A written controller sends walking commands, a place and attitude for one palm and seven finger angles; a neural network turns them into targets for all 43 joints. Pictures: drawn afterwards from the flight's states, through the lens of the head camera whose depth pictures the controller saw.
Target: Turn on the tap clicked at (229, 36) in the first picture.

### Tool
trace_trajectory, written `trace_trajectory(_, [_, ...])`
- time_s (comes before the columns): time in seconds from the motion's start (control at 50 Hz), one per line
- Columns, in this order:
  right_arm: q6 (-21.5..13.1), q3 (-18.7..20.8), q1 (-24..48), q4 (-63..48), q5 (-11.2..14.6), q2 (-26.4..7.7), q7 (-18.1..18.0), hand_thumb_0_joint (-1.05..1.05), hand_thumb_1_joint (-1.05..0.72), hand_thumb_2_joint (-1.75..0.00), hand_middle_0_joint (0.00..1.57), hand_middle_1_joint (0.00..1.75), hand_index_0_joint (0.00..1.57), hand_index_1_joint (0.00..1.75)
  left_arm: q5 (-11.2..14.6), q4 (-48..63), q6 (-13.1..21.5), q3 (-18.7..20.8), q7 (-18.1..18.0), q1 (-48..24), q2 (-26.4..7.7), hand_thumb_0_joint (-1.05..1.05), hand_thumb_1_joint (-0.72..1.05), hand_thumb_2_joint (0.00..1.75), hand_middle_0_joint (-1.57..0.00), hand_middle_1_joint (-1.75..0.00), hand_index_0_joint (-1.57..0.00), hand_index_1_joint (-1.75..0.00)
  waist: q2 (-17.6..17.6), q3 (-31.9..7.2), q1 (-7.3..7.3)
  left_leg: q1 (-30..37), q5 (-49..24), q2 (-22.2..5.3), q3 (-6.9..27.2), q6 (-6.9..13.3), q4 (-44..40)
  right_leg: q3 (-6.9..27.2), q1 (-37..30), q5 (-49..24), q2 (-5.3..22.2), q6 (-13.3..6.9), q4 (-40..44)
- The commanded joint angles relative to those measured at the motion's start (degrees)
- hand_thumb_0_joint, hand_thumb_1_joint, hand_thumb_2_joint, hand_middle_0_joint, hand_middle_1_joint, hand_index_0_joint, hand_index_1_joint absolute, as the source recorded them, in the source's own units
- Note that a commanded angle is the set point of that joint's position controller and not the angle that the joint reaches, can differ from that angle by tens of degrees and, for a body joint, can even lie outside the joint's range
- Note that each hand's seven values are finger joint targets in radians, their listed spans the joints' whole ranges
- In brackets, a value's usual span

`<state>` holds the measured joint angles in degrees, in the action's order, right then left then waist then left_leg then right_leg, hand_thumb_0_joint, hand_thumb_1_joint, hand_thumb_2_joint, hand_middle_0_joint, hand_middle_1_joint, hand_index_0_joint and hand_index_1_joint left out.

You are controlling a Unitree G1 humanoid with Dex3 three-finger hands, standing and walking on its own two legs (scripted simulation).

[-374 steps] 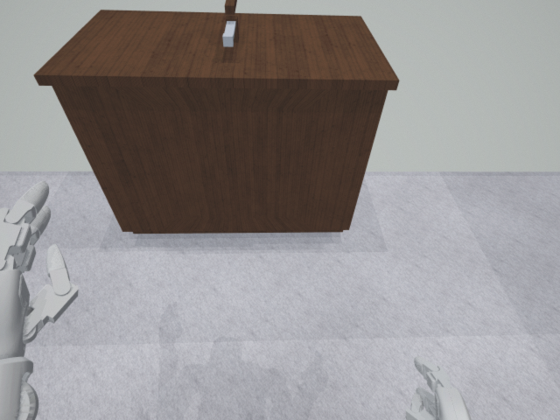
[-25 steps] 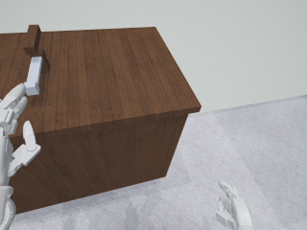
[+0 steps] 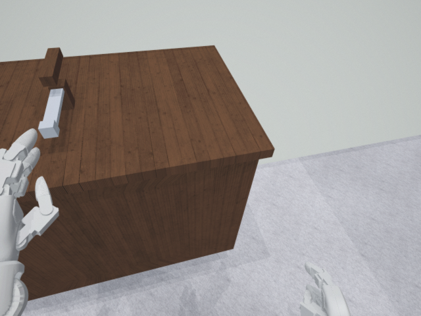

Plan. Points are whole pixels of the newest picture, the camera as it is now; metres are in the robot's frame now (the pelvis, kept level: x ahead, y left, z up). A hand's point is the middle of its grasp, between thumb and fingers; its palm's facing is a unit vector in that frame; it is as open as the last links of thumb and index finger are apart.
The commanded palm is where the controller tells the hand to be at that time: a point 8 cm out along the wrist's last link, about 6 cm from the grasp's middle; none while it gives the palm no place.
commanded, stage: look again from close up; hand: left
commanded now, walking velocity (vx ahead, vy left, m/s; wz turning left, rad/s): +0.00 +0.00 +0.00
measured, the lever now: (49, 129) +0.43 +0.39 +0.09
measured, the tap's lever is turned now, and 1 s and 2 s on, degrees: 0 0 0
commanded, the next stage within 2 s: shuffle to correct the standing spot in 0.12 s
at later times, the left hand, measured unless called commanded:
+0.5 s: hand (57, 211) +0.22 +0.25 +0.15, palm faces +0.39 -0.85 -0.35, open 7.4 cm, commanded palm +0.16 +0.28 +0.17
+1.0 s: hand (44, 175) +0.27 +0.29 +0.16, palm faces +0.42 -0.82 -0.39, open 7.4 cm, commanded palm +0.21 +0.32 +0.17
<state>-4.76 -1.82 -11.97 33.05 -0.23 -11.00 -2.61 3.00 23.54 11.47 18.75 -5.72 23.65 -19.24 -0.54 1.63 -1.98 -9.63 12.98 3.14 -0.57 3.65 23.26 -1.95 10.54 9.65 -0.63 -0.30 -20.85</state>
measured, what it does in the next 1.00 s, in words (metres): lifts its left foot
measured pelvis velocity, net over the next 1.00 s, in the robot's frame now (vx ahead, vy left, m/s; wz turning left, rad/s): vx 0.05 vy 0.04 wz -0.02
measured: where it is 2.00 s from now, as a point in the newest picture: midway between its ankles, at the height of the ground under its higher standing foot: outside the picture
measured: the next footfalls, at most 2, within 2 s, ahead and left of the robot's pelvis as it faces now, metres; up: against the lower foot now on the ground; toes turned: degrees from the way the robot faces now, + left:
right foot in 1.14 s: +0.12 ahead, -0.05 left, +0.00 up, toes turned -4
left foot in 1.34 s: +0.16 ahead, +0.18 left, +0.00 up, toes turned +0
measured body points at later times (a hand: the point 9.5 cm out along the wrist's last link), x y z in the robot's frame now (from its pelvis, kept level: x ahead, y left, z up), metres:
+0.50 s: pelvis +0.01 +0.00 -0.01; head +0.01 +0.01 +0.44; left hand +0.19 +0.29 +0.17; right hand +0.18 -0.24 -0.08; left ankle -0.01 +0.07 -0.74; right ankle +0.02 -0.12 -0.74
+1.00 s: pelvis +0.05 +0.04 -0.03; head +0.07 +0.05 +0.42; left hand +0.24 +0.33 +0.18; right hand +0.22 -0.18 -0.11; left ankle +0.07 +0.14 -0.74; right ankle +0.01 -0.07 -0.69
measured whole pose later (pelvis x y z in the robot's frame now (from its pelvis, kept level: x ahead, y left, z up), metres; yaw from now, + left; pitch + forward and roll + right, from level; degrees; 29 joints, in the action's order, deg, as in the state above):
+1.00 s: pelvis +0.05 +0.04 -0.03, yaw -1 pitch -2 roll +1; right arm -5.3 0.3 -10.9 35.0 0.1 -9.2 -1.5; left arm 2.5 26.9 14.3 23.3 -6.8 22.5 -21.7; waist -2.6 4.8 -1.2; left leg -18.3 19.3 2.0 -2.6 2.6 39.7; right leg 0.8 24.3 30.0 1.0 0.1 -64.7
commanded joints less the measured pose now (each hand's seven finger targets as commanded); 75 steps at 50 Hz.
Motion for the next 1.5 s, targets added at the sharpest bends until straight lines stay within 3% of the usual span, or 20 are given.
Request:
trace_trajectory(0.0, [-3.38, 3.03, 5.82, -9.20, 0.15, -7.54, -0.47, 0.00, -0.90, -0.90, 0.20, 0.30, 0.20, 0.30, 0.15, 12.15, 3.43, 6.45, -1.13, -4.79, -10.30, 0.00, 0.90, 0.90, -0.20, -0.30, -0.20, -0.30, 2.74, -6.67, 0.37, -5.64, -4.27, -4.02, 4.43, -4.05, -5.99, 3.54, -8.23, -5.21, 1.66, -0.54, 2.63])
trace_trajectory(0.22, [-3.27, 3.31, 5.23, -9.24, 0.31, -7.66, -0.27, 0.00, -0.90, -0.90, 0.20, 0.30, 0.20, 0.30, 0.53, 13.44, 3.46, 6.23, -1.03, -2.20, -10.17, 0.00, 0.90, 0.90, -0.20, -0.30, -0.20, -0.30, 4.15, -8.63, 0.61, -4.22, -8.64, -3.73, 3.71, -4.06, -4.56, 2.78, -9.61, -9.53, 1.72, -0.41, 1.62])
trace_trajectory(0.42, [-3.13, 4.24, 5.14, -8.45, -0.06, -8.51, 0.02, 0.00, -0.90, -0.90, 0.20, 0.30, 0.20, 0.30, 0.45, 13.27, 4.32, 6.46, -1.65, -3.87, -11.15, 0.00, 0.90, 0.90, -0.20, -0.30, -0.20, -0.30, 0.78, -4.44, 1.81, -8.67, 4.44, -2.91, 4.64, -1.46, 3.20, 9.26, -1.71, 12.19, 7.37, -3.78, 1.36])
trace_trajectory(0.64, [-3.22, 4.56, 4.03, -8.70, 0.36, -8.56, 1.03, 0.00, -0.90, -0.90, 0.20, 0.30, 0.20, 0.30, 0.01, 15.88, 5.84, 8.27, -1.54, -2.55, -11.89, 0.00, 0.90, 0.90, -0.20, -0.30, -0.20, -0.30, 6.00, -7.73, 1.41, -5.54, -22.58, -8.47, 9.07, -2.26, 5.71, 0.20, -3.35, -3.14, 2.93, -2.46, -15.14])
trace_trajectory(0.7, [-2.63, 5.44, 4.51, -9.14, 1.16, -8.42, 1.83, 0.00, -0.90, -0.90, 0.20, 0.30, 0.20, 0.30, 0.54, 14.94, 6.10, 9.78, -1.84, 0.69, -12.96, 0.00, 0.90, 0.90, -0.20, -0.30, -0.20, -0.30, -6.98, -10.72, 0.38, -20.14, -16.37, -1.76, 1.16, -4.58, 26.65, 15.95, -17.12, -19.80, 13.86, -10.14, -10.31])
trace_trajectory(0.74, [-2.17, 5.35, 5.05, -8.55, 1.19, -8.25, 2.68, 0.00, -0.90, -0.90, 0.20, 0.30, 0.20, 0.30, 0.95, 14.90, 7.37, 10.48, -2.16, 0.41, -12.76, 0.00, 0.90, 0.90, -0.20, -0.30, -0.20, -0.30, -8.78, -5.51, -0.41, -31.35, 18.50, -4.92, 7.29, -2.85, 38.46, 28.72, -15.17, -19.85, 25.45, -15.41, -5.64])
trace_trajectory(0.78, [-1.01, 4.36, 4.85, -7.82, 0.51, -7.08, 3.12, 0.00, -0.90, -0.90, 0.20, 0.30, 0.20, 0.30, 0.06, 18.01, 7.42, 10.04, -2.34, -0.79, -11.98, 0.00, 0.90, 0.90, -0.20, -0.30, -0.20, -0.30, -4.30, -3.01, 0.58, -23.58, 16.88, -9.47, 9.58, -1.56, 29.17, 21.29, -3.36, -12.96, 21.99, -11.57, -8.38])
trace_trajectory(0.82, [-0.68, 3.88, 3.70, -6.48, 0.64, -5.75, 2.12, 0.00, -0.90, -0.90, 0.20, 0.30, 0.20, 0.30, 0.03, 20.22, 6.92, 9.62, -2.25, -4.50, -12.29, 0.00, 0.90, 0.90, -0.20, -0.30, -0.20, -0.30, 3.43, -6.80, 3.30, -1.70, 1.43, -3.37, -0.83, -2.93, 10.77, 6.98, 8.70, -1.06, 11.34, -5.63, -14.32])
trace_trajectory(0.84, [-1.46, 4.51, 4.18, -7.06, 1.00, -6.84, 1.27, 0.00, -0.90, -0.90, 0.20, 0.30, 0.20, 0.30, 0.13, 20.79, 6.85, 8.98, -2.01, -5.56, -11.83, 0.00, 0.90, 0.90, -0.20, -0.30, -0.20, -0.30, 10.00, -6.45, 3.41, 4.52, -0.32, -4.36, 2.79, -2.22, 5.11, 2.75, 13.92, 5.87, 5.16, -3.01, -22.24])
trace_trajectory(0.86, [-2.42, 5.37, 4.20, -7.88, 1.12, -8.67, 0.87, 0.00, -0.90, -0.90, 0.20, 0.30, 0.20, 0.30, -0.06, 22.73, 7.26, 9.21, -1.99, -7.21, -12.20, 0.00, 0.90, 0.90, -0.20, -0.30, -0.20, -0.30, 19.72, -6.95, 3.14, 5.96, 1.02, -13.86, 17.03, 2.55, -1.58, -1.17, 19.07, 18.13, -0.46, 0.03, -34.03])
trace_trajectory(0.88, [-3.13, 5.33, 3.67, -8.02, 0.92, -7.88, 0.82, 0.00, -0.90, -0.90, 0.20, 0.30, 0.20, 0.30, -0.19, 17.72, 7.01, 9.77, -1.90, -6.15, -12.60, 0.00, 0.90, 0.90, -0.20, -0.30, -0.20, -0.30, 19.12, -4.81, 3.40, 0.50, 6.98, -18.59, 26.56, 6.97, -8.37, 0.46, 20.56, 25.32, -1.72, -0.01, -44.09])
trace_trajectory(0.94, [-4.60, 4.59, 4.46, -6.55, 0.34, -6.54, 0.86, 0.00, -0.90, -0.90, 0.20, 0.30, 0.20, 0.30, -0.76, 17.21, 6.84, 9.19, -1.86, -7.64, -12.61, 0.00, 0.90, 0.90, -0.20, -0.30, -0.20, -0.30, 5.97, -2.88, 2.96, 0.31, -4.77, -19.65, 25.00, 11.84, -4.76, 4.13, 24.97, 20.87, 2.94, -0.21, -49.76])
trace_trajectory(1.0, [-5.45, 4.24, 4.89, -6.61, 1.07, -7.09, 1.14, 0.00, -0.90, -0.90, 0.20, 0.30, 0.20, 0.30, -0.42, 18.48, 6.24, 8.77, -1.89, -2.97, -11.08, 0.00, 0.90, 0.90, -0.20, -0.30, -0.20, -0.30, 10.65, -6.54, 1.49, -1.56, -9.96, -15.10, 10.80, 8.61, -1.36, -0.27, 14.85, 17.26, 3.04, -0.21, -32.85])
trace_trajectory(1.06, [-5.13, 3.28, 4.46, -6.94, 0.98, -6.92, 1.27, 0.00, -0.90, -0.90, 0.20, 0.30, 0.20, 0.30, -0.48, 14.81, 5.04, 9.47, -2.46, 1.56, -11.28, 0.00, 0.90, 0.90, -0.20, -0.30, -0.20, -0.30, 7.37, -7.58, 0.71, -12.54, -0.35, -12.55, 6.49, 3.91, 3.16, -3.20, -3.75, 8.72, 1.84, -0.47, -10.64])
trace_trajectory(1.08, [-4.69, 3.13, 4.32, -6.94, 0.82, -6.63, 1.01, 0.00, -0.90, -0.90, 0.20, 0.30, 0.20, 0.30, -0.65, 13.44, 4.72, 10.02, -2.66, 1.54, -11.86, 0.00, 0.90, 0.90, -0.20, -0.30, -0.20, -0.30, 1.18, -7.91, 0.90, -17.34, 4.67, -9.77, 4.24, 1.63, 8.41, 1.39, -9.93, 6.23, 4.13, -1.33, -3.80])
trace_trajectory(1.12, [-3.81, 3.21, 4.99, -7.66, 0.34, -6.34, 1.07, 0.00, -0.90, -0.90, 0.20, 0.30, 0.20, 0.30, -0.13, 11.76, 4.38, 13.32, -3.22, -0.08, -15.07, 0.00, 0.90, 0.90, -0.20, -0.30, -0.20, -0.30, -13.33, -6.75, 1.32, -26.85, 14.14, -2.66, -0.67, -3.10, 30.17, 30.12, -10.38, 4.43, 22.50, -10.49, 5.93])
trace_trajectory(1.18, [-3.55, 3.55, 4.31, -6.56, 1.19, -6.59, 1.50, 0.00, -0.90, -0.90, 0.20, 0.30, 0.20, 0.30, 0.37, 11.55, 4.45, 10.85, -2.58, 0.42, -11.91, 0.00, 0.90, 0.90, -0.20, -0.30, -0.20, -0.30, -7.36, -3.41, 1.46, -23.93, 10.41, -5.89, 3.22, -4.49, 34.56, 21.15, -4.57, -10.33, 20.36, -11.41, 2.04])
trace_trajectory(1.26, [-3.39, 2.44, 5.86, -6.38, 0.11, -4.68, -0.04, 0.00, -0.90, -0.90, 0.20, 0.30, 0.20, 0.30, -0.44, 15.38, 4.88, 9.98, -4.02, 0.04, -11.31, 0.00, 0.90, 0.90, -0.20, -0.30, -0.20, -0.30, -4.95, -8.62, 1.13, -6.72, -1.72, -3.01, -3.74, -3.93, 8.37, 4.95, -4.54, -21.92, 11.42, -5.02, -6.23])
trace_trajectory(1.36, [-4.09, 3.64, 6.19, -7.66, 0.82, -6.66, -1.14, 0.00, -0.90, -0.90, 0.20, 0.30, 0.20, 0.30, -0.67, 18.66, 3.80, 8.83, -3.88, -1.26, -11.80, 0.00, 0.90, 0.90, -0.20, -0.30, -0.20, -0.30, 8.73, -8.84, 0.79, -0.23, -26.95, -11.53, 6.89, -1.07, 0.91, 1.02, -0.26, -6.19, 2.08, 0.71, -11.36])
trace_trajectory(1.48, [-4.17, 3.94, 4.96, -8.03, 0.65, -6.87, -0.47, 0.00, -0.90, -0.90, 0.20, 0.30, 0.20, 0.30, -0.43, 17.97, 2.91, 7.65, -3.23, -0.40, -10.17, 0.00, 0.90, 0.90, -0.20, -0.30, -0.20, -0.30, 8.25, -10.75, 0.91, -0.51, -25.91, -11.99, 4.06, -2.70, 0.59, 0.96, -3.15, -5.74, 1.45, 0.24, -6.49])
